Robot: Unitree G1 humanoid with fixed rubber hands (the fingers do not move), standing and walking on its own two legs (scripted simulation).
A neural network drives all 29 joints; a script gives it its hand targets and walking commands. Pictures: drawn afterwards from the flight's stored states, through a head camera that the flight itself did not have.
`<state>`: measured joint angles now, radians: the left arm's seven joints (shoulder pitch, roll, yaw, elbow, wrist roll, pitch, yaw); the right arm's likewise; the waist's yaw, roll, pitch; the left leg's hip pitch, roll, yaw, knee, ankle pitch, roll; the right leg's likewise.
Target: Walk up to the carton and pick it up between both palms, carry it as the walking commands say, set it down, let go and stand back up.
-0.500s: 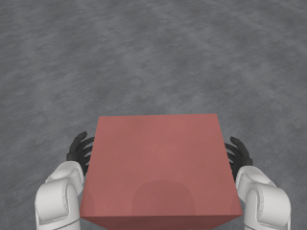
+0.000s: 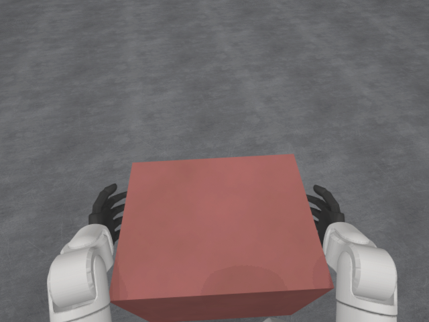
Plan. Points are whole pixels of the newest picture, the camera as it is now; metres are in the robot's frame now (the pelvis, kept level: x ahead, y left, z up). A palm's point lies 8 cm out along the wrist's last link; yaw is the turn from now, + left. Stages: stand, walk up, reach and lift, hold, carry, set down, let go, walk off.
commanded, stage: carry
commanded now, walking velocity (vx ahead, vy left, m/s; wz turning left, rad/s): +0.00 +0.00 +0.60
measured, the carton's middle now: (217, 244) +0.25 +0.02 -0.01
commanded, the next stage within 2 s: none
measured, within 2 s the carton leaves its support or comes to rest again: neither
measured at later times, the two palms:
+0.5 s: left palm (50, 266) +0.17 +0.23 +0.13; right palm (308, 204) +0.27 -0.13 +0.11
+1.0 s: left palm (55, 181) +0.31 +0.29 +0.11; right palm (260, 147) +0.41 -0.07 +0.10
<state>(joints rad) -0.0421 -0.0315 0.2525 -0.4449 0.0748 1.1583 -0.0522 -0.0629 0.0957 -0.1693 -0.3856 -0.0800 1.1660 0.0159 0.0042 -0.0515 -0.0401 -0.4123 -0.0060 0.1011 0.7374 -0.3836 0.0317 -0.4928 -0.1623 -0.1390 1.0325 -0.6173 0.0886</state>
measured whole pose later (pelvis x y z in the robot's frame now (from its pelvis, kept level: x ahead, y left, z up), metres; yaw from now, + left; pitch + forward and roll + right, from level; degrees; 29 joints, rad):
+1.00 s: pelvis +0.13 +0.05 +0.02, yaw +18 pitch +4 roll +0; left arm -0.08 -0.11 0.22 -0.36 0.11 1.15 -0.03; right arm -0.02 0.03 -0.21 -0.38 -0.04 1.18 0.03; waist -0.01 0.02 -0.12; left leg -0.33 0.05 0.06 0.90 -0.50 -0.02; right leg -0.29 -0.03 -0.19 0.52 -0.30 -0.05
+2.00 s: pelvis +0.61 +0.25 +0.03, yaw +14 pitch +4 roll +0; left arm -0.05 -0.06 0.24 -0.42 0.06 1.15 -0.05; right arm 0.02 0.12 -0.20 -0.45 -0.08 1.15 0.00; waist -0.03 -0.01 -0.05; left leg -0.22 0.03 0.18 0.44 -0.31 0.04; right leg -0.43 -0.04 -0.08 0.83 -0.44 0.01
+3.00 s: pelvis +1.20 +0.44 +0.03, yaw +16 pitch +5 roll +0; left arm -0.02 -0.10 0.21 -0.48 0.09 1.14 -0.01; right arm -0.01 0.04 -0.19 -0.44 -0.04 1.16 0.03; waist 0.04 -0.02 -0.07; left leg -0.49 0.06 0.10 0.78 -0.37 -0.03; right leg -0.08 -0.04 -0.17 0.31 -0.32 0.01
